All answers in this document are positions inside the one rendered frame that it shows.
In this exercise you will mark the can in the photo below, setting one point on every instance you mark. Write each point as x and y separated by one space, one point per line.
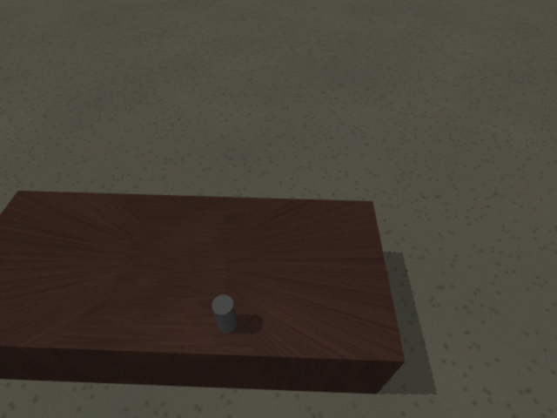
224 312

